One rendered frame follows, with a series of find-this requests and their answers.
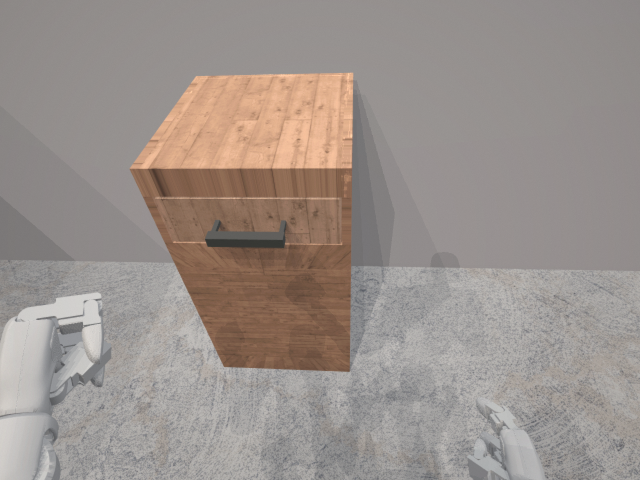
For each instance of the handle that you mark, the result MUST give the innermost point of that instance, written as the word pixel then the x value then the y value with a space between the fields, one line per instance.
pixel 215 238

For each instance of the left robot hand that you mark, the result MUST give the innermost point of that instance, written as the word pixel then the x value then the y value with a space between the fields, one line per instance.
pixel 31 350

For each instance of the right robot hand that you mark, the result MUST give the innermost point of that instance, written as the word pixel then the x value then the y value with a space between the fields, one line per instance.
pixel 513 457

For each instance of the robot left forearm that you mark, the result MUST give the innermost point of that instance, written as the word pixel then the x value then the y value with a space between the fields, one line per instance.
pixel 26 447

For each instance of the drawer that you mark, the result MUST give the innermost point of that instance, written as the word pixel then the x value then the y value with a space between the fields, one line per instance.
pixel 308 219

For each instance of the cabinet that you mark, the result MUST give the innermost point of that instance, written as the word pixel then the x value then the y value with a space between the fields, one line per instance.
pixel 279 135

